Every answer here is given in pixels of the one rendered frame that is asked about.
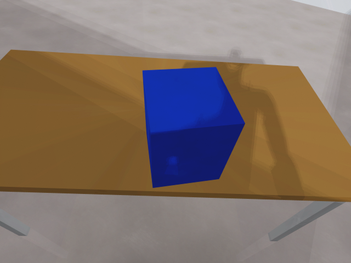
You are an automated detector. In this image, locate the table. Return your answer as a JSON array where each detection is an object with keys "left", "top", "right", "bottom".
[{"left": 0, "top": 50, "right": 351, "bottom": 241}]

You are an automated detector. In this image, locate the carton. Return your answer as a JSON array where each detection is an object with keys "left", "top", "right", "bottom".
[{"left": 143, "top": 67, "right": 245, "bottom": 188}]

